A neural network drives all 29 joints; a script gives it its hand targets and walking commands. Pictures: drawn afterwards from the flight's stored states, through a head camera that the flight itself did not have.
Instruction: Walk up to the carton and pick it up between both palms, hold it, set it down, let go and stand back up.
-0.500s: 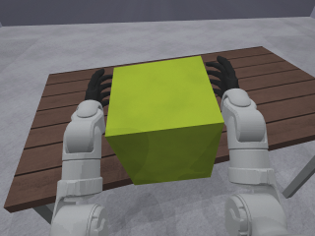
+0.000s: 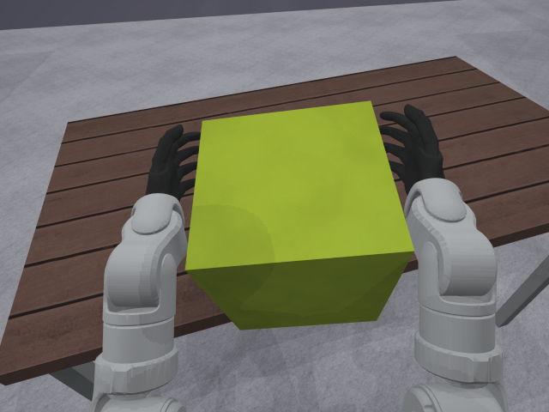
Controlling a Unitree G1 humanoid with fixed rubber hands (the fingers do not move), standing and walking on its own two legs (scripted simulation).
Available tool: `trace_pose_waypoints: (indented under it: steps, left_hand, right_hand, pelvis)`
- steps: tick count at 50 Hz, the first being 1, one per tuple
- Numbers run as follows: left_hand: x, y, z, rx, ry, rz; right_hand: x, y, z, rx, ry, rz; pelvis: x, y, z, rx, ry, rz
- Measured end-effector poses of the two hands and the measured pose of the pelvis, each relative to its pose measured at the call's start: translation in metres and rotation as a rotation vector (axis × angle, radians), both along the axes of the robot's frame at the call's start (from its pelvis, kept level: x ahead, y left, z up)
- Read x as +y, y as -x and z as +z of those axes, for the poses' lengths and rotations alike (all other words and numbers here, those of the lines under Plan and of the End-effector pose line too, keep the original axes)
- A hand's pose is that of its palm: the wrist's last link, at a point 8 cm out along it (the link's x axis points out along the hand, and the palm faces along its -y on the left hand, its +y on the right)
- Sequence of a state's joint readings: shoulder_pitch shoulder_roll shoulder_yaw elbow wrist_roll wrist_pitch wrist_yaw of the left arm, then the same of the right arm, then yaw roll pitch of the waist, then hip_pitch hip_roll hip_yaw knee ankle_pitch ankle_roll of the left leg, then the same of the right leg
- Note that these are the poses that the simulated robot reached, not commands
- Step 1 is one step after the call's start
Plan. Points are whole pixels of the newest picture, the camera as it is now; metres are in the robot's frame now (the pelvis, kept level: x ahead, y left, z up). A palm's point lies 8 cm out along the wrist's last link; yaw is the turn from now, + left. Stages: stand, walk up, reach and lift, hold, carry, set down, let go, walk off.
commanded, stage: hold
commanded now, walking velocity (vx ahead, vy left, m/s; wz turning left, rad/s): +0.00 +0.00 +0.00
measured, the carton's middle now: (297, 229) +0.35 -0.03 +0.12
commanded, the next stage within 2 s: none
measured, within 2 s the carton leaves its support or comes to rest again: neither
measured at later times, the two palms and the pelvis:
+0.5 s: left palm (154, 195) +0.32 +0.13 +0.23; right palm (431, 166) +0.32 -0.17 +0.25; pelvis -0.04 +0.00 +0.00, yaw -1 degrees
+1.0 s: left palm (148, 183) +0.37 +0.15 +0.21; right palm (392, 155) +0.37 -0.15 +0.22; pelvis -0.01 +0.00 +0.00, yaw +0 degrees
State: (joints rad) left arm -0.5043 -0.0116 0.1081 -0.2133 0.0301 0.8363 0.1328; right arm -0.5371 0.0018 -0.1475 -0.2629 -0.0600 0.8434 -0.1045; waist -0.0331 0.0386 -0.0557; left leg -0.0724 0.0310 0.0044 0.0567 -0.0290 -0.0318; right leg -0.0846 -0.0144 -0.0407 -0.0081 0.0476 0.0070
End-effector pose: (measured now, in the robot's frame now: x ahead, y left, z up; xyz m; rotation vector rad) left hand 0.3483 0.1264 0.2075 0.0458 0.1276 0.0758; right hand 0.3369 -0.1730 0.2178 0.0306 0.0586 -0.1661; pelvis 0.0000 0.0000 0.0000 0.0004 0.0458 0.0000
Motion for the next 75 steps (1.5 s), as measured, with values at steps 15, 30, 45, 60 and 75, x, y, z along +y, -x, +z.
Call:
trace_pose_waypoints:
  steps: [15,30,45,60,75]
  left_hand:
    - [0.000,0.025,0.014,0.029,-0.015,0.014]
    - [0.010,0.019,0.025,0.032,-0.004,0.007]
    - [0.027,-0.006,0.013,0.067,-0.010,0.043]
    - [0.020,-0.032,-0.014,0.039,-0.010,0.007]
    - [0.007,-0.008,0.006,-0.015,-0.020,0.009]
  right_hand:
    - [0.000,0.018,0.019,0.028,0.019,0.029]
    - [0.009,0.012,0.040,0.026,0.047,0.039]
    - [0.026,-0.025,0.020,0.068,0.061,0.085]
    - [0.020,-0.036,-0.010,0.039,0.033,0.021]
    - [0.006,-0.011,0.006,-0.018,0.014,0.014]
  pelvis:
    - [-0.006,0.026,-0.001,-0.055,-0.001,-0.001]
    - [-0.002,0.043,-0.004,-0.050,-0.007,-0.013]
    - [0.001,0.020,-0.001,-0.037,-0.002,-0.006]
    - [0.008,-0.004,0.000,0.014,-0.001,0.003]
    - [0.004,0.003,0.000,-0.008,-0.001,0.005]
